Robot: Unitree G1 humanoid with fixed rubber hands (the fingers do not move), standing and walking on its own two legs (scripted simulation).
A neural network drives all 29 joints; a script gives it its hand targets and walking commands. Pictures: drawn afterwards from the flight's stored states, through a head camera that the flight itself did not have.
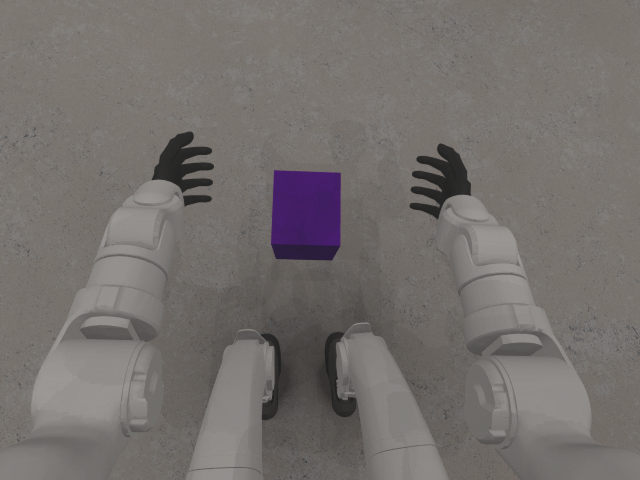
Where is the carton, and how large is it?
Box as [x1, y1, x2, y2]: [271, 170, 340, 259]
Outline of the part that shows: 274,170 271,244 276,258 332,259 339,246 340,173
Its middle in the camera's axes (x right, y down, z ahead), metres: -0.04 -0.06 +0.96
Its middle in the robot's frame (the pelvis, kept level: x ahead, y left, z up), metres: +0.54 -0.03 -0.55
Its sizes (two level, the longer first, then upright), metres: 0.171 0.152 0.206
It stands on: the floor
